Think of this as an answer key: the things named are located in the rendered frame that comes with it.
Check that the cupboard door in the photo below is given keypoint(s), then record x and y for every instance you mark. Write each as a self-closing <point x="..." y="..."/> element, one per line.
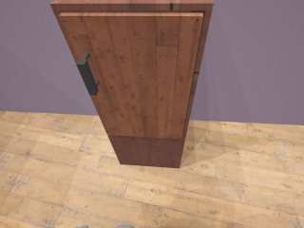
<point x="144" y="62"/>

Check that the handle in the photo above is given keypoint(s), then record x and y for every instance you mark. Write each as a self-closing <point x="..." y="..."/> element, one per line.
<point x="85" y="71"/>

